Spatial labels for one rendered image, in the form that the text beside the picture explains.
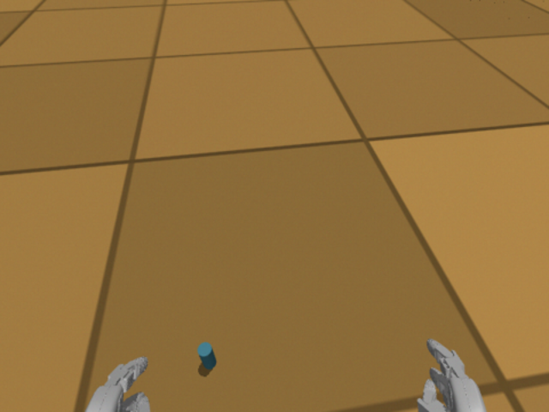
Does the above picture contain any right robot hand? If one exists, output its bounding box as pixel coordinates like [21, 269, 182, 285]
[417, 338, 486, 412]

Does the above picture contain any can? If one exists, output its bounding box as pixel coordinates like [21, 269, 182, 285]
[197, 342, 216, 369]

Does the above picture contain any left robot hand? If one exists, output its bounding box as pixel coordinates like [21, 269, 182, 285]
[85, 356, 150, 412]

